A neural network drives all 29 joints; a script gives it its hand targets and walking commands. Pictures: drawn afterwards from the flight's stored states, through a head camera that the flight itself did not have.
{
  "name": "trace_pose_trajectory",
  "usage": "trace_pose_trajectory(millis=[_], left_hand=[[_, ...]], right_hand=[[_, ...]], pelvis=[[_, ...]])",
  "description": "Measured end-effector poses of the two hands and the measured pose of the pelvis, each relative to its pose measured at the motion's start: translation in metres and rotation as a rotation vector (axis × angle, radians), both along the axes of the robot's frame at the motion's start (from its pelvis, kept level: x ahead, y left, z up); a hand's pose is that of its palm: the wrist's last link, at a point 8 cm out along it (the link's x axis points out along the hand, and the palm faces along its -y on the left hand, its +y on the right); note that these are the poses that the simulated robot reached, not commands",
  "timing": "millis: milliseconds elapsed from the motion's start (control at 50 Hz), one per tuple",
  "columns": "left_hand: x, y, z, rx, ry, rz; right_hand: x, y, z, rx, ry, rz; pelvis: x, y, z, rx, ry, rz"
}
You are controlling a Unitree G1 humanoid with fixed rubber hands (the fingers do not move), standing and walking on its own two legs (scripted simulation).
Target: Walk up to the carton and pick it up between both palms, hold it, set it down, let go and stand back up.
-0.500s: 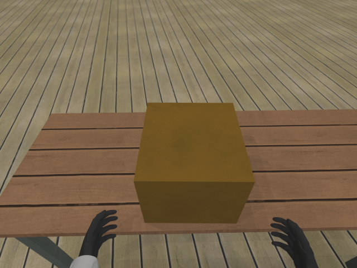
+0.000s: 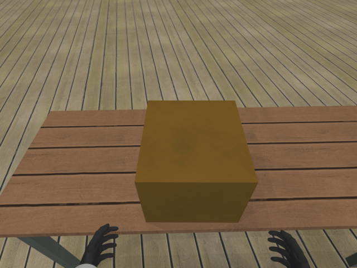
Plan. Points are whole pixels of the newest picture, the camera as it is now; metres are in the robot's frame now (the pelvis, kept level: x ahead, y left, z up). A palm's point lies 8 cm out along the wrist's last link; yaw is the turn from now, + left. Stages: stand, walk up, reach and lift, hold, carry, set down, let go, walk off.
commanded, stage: set down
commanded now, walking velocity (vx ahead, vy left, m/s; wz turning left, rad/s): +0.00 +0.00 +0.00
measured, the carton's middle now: (191, 159) +0.41 +0.02 -0.03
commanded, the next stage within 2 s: let go in 0.22 s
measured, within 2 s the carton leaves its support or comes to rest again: neither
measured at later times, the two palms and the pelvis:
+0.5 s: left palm (94, 260) +0.16 +0.23 -0.08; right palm out of the picture +0.15 -0.23 -0.08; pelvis -0.01 +0.00 +0.00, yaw +0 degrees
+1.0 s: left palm out of the picture +0.09 +0.27 -0.10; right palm out of the picture +0.09 -0.26 -0.09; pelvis -0.02 +0.00 -0.01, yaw +1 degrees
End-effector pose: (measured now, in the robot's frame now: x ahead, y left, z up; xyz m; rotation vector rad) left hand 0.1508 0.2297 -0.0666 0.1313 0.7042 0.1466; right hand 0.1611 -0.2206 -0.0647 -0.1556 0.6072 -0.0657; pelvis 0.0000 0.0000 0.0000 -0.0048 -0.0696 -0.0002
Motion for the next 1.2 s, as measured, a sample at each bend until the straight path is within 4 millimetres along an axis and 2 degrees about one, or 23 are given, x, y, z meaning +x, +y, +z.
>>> trace_pose_trajectory(millis=[240, 340, 420, 760, 840, 960, 1080, 1200], left_hand=[[-0.005, 0.002, -0.01, 0.011, 0.104, -0.016], [-0.001, 0.0, -0.012, 0.021, 0.125, -0.034], [0.006, -0.003, -0.009, 0.027, 0.111, -0.047], [0.003, -0.009, -0.01, -0.001, 0.08, -0.036], [-0.013, 0.008, -0.016, 0.049, 0.076, -0.031], [-0.049, 0.033, -0.027, 0.092, 0.149, -0.01], [-0.076, 0.043, -0.034, 0.105, 0.208, -0.012], [-0.095, 0.045, -0.04, 0.1, 0.24, -0.021]], right_hand=[[-0.006, 0.001, -0.013, -0.021, 0.072, 0.0], [-0.007, -0.003, -0.016, -0.033, 0.082, -0.009], [-0.007, -0.008, -0.015, -0.036, 0.073, -0.012], [-0.009, -0.017, -0.006, -0.071, 0.047, -0.015], [-0.024, -0.031, -0.016, -0.109, 0.145, -0.053], [-0.059, -0.044, -0.027, -0.141, 0.257, -0.075], [-0.089, -0.041, -0.034, -0.146, 0.323, -0.069], [-0.11, -0.034, -0.039, -0.141, 0.355, -0.057]], pelvis=[[-0.004, 0.0, -0.001, 0.0, -0.006, 0.004], [-0.006, -0.001, -0.002, 0.001, -0.005, 0.003], [-0.007, -0.001, -0.002, 0.001, -0.007, 0.0], [-0.011, -0.003, -0.004, 0.001, 0.007, -0.001], [-0.012, -0.001, -0.007, -0.002, 0.028, 0.005], [-0.017, 0.002, -0.008, -0.005, 0.03, 0.011], [-0.027, 0.007, -0.008, -0.005, 0.026, 0.014], [-0.037, 0.012, -0.009, -0.003, 0.024, 0.015]])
